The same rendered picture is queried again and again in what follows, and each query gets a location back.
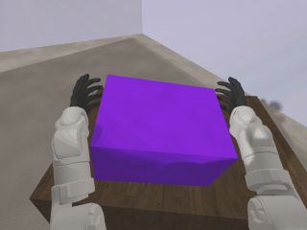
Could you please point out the left robot forearm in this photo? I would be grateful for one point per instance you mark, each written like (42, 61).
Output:
(70, 159)

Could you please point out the robot right upper arm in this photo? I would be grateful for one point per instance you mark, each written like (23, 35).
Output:
(276, 212)

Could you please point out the pedestal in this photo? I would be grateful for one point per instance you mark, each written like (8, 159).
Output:
(223, 205)

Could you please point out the carton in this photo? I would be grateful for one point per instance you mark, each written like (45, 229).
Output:
(150, 131)

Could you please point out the robot left hand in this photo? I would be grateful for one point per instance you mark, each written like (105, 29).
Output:
(80, 93)

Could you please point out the right robot forearm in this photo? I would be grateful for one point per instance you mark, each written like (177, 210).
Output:
(265, 173)

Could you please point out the robot right hand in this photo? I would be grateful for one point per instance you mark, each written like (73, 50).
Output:
(236, 95)

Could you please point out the robot left upper arm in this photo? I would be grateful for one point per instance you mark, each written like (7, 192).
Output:
(88, 216)

